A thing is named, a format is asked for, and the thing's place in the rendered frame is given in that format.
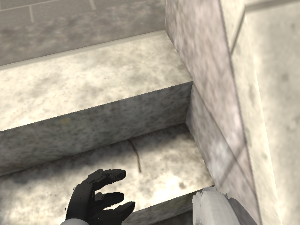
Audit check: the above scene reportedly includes stairs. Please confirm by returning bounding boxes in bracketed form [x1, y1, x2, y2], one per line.
[0, 81, 215, 225]

